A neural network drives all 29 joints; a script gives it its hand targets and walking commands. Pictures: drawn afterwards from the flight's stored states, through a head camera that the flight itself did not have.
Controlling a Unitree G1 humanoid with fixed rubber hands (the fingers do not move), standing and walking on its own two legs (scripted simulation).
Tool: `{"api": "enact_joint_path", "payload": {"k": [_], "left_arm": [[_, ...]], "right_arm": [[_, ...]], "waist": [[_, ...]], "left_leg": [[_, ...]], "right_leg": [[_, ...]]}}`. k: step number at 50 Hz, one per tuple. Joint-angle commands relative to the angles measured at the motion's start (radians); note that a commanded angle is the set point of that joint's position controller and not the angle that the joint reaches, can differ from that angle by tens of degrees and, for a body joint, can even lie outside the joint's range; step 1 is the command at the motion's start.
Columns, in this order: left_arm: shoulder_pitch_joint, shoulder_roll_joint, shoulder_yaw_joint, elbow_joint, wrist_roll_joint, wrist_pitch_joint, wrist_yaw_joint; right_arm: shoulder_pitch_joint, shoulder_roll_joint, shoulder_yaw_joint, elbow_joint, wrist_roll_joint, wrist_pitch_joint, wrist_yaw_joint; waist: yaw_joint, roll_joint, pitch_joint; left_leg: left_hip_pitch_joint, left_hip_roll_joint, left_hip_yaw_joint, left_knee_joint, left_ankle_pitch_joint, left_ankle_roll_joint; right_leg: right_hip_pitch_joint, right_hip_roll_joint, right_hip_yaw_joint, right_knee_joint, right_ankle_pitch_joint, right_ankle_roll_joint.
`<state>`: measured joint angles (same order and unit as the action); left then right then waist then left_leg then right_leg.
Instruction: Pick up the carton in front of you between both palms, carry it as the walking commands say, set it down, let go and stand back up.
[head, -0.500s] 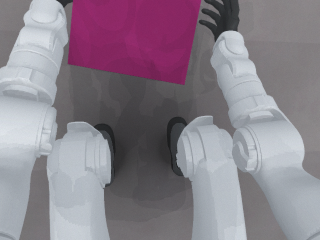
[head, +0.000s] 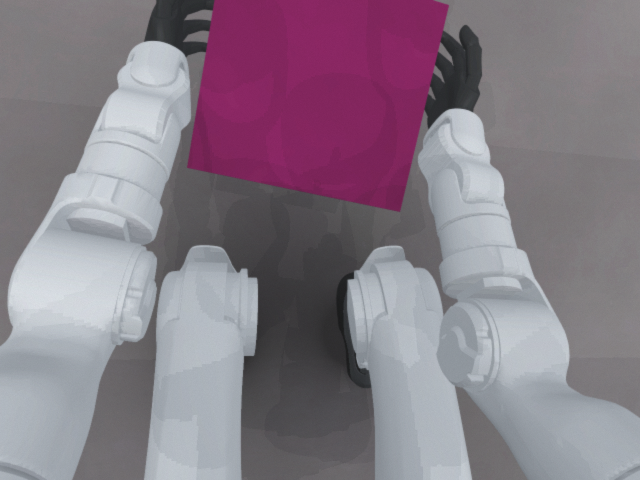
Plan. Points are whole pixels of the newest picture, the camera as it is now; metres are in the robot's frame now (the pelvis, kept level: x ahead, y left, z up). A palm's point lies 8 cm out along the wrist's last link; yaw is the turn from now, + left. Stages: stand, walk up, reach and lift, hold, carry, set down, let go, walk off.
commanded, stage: reach and lift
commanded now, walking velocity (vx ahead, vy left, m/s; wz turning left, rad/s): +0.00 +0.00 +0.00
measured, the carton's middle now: (305, 107) +0.50 +0.01 -0.20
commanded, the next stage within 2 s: none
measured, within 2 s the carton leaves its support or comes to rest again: neither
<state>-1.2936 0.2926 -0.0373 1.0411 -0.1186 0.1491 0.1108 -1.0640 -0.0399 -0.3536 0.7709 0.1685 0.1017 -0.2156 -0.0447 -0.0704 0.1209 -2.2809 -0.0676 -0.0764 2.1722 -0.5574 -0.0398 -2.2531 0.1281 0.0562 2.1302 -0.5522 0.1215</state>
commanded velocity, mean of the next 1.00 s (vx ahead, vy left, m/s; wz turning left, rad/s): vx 0.00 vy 0.00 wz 0.00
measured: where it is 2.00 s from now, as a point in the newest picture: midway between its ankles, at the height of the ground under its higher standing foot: (289, 353)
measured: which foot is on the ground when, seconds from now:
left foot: down 0.00-1.00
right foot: down 0.00-1.00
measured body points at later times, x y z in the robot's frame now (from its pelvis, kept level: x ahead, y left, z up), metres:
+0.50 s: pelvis +0.01 -0.01 +0.13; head +0.26 +0.02 +0.51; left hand +0.49 +0.17 +0.06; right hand +0.48 -0.13 +0.06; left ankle +0.11 +0.12 -0.34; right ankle +0.12 -0.13 -0.34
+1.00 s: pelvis +0.06 +0.00 +0.27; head +0.19 +0.02 +0.70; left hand +0.45 +0.17 +0.22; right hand +0.45 -0.13 +0.23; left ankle +0.11 +0.12 -0.34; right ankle +0.12 -0.14 -0.34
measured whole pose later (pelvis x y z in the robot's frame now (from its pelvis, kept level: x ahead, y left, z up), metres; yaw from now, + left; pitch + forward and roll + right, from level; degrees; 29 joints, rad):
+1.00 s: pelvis +0.06 +0.00 +0.27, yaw +5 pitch +29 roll -1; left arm -0.59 -0.04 0.30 0.71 0.17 0.28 0.06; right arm -0.52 0.14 -0.40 0.60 -0.15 0.27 -0.08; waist -0.03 0.00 -0.25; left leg -1.28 -0.10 -0.13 1.26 -0.47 -0.03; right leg -1.26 0.10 0.12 1.25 -0.49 0.05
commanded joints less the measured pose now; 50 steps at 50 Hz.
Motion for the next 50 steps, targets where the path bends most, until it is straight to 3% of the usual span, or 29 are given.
{"api": "enact_joint_path", "payload": {"k": [1, 4, 6, 11, 14, 18, 22, 27, 36, 50], "left_arm": [[-0.434, -1.13, -0.212, -0.327, 0.014, 0.044, -0.213], [-0.439, -1.18, -0.151, -0.257, 0.068, 0.081, -0.251], [-0.441, -1.195, -0.108, -0.228, 0.101, 0.096, -0.273], [-0.353, -1.215, 0.039, -0.132, 0.203, 0.12, -0.301], [-0.289, -1.229, 0.077, -0.113, 0.243, 0.124, -0.31], [-0.239, -1.269, 0.029, -0.175, 0.226, 0.119, -0.315], [-0.205, -1.309, -0.089, -0.291, 0.161, 0.112, -0.31], [-0.152, -1.34, -0.206, -0.386, 0.102, 0.12, -0.299], [0.001, -1.4, -0.22, -0.374, 0.119, 0.133, -0.289], [0.247, -1.405, -0.169, -0.353, 0.182, 0.109, -0.279]], "right_arm": [[-0.728, 0.951, 0.491, -0.239, -0.049, 0.087, 0.249], [-0.667, 0.989, 0.382, -0.123, -0.153, 0.133, 0.267], [-0.653, 1.001, 0.329, -0.097, -0.201, 0.149, 0.276], [-0.635, 1.041, 0.278, -0.07, -0.255, 0.175, 0.3], [-0.59, 1.07, 0.294, -0.066, -0.269, 0.182, 0.317], [-0.516, 1.127, 0.379, -0.11, -0.245, 0.185, 0.33], [-0.44, 1.164, 0.494, -0.17, -0.19, 0.183, 0.334], [-0.345, 1.178, 0.586, -0.2, -0.147, 0.191, 0.333], [-0.181, 1.197, 0.58, -0.149, -0.166, 0.201, 0.354], [0.072, 1.176, 0.535, -0.091, -0.241, 0.181, 0.374]], "waist": [[0.021, 0.196, -1.32], [-0.02, 0.195, -1.107], [-0.035, 0.2, -1.086], [0.0, 0.17, -1.101], [0.02, 0.132, -1.134], [0.027, 0.096, -1.228], [0.023, 0.089, -1.322], [0.016, 0.11, -1.312], [0.015, 0.151, -1.135], [0.015, 0.099, -0.878]], "left_leg": [[0.812, -0.083, 0.136, -0.322, 0.217, 0.027], [0.686, -0.081, 0.131, -0.405, 0.01, 0.025], [0.669, -0.082, 0.133, -0.435, -0.031, 0.022], [0.704, -0.092, 0.142, -0.514, 0.015, 0.032], [0.748, -0.097, 0.141, -0.566, 0.075, 0.036], [0.833, -0.103, 0.141, -0.61, 0.189, 0.035], [0.943, -0.107, 0.136, -0.645, 0.288, 0.022], [1.06, -0.109, 0.124, -0.71, 0.299, 0.009], [1.24, -0.1, 0.09, -0.889, 0.263, 0.005], [1.523, -0.075, 0.023, -1.19, 0.319, 0.022]], "right_leg": [[0.577, 0.074, -0.2, -0.242, 0.191, -0.077], [0.521, 0.072, -0.198, -0.321, 0.024, -0.099], [0.539, 0.069, -0.192, -0.362, 0.003, -0.104], [0.611, 0.066, -0.165, -0.458, 0.038, -0.09], [0.666, 0.065, -0.157, -0.511, 0.08, -0.077], [0.769, 0.068, -0.151, -0.565, 0.183, -0.062], [0.874, 0.069, -0.143, -0.602, 0.28, -0.054], [0.954, 0.068, -0.129, -0.665, 0.284, -0.06], [1.067, 0.057, -0.093, -0.835, 0.238, -0.079], [1.374, 0.024, -0.03, -1.139, 0.294, -0.098]]}}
